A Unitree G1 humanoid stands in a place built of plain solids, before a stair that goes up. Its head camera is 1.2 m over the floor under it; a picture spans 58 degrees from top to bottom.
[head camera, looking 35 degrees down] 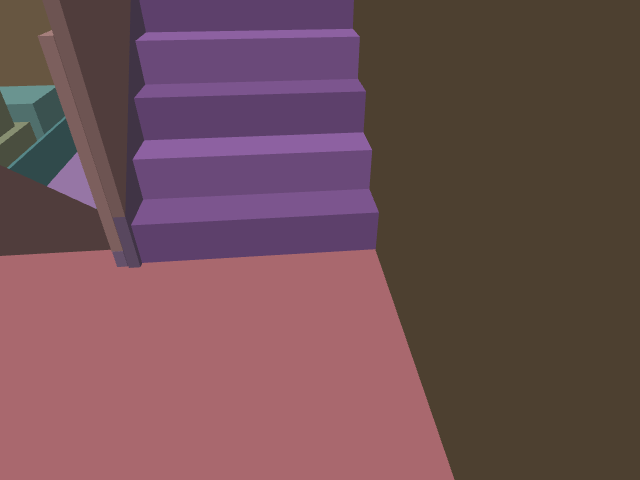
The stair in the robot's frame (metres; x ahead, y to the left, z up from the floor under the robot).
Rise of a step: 0.20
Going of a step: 0.22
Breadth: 1.07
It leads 6 degrees to the left of straight ahead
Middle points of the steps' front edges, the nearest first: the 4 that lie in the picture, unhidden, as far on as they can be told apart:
1.58 0.27 0.20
1.80 0.29 0.40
2.02 0.31 0.60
2.24 0.33 0.80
